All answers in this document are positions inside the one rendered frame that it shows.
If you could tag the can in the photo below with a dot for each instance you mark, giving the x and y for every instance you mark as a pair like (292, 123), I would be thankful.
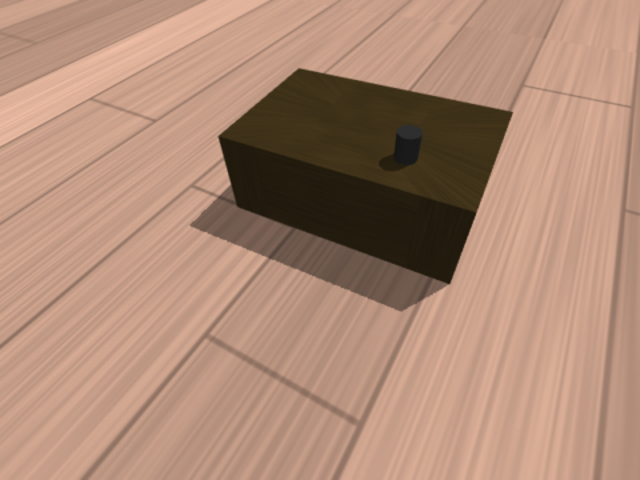
(407, 146)

